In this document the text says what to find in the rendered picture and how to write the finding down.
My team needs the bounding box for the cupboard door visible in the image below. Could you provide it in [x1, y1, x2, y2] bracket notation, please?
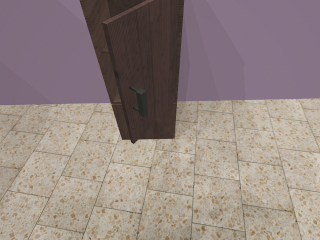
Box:
[102, 0, 180, 144]

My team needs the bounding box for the handle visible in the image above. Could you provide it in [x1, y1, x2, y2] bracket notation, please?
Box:
[129, 85, 148, 117]

